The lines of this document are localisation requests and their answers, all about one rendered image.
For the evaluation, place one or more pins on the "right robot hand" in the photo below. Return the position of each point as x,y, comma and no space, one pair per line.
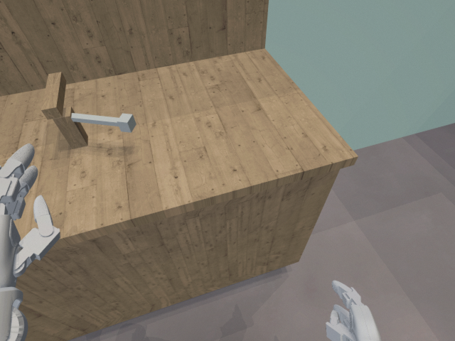
356,325

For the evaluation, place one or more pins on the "tap lever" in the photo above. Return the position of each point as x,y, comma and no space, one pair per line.
126,122

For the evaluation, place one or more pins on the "left robot hand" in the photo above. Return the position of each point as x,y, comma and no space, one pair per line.
15,182

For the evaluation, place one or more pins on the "left robot forearm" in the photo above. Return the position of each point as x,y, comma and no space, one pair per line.
13,323

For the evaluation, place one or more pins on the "counter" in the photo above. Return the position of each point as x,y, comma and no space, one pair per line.
222,179

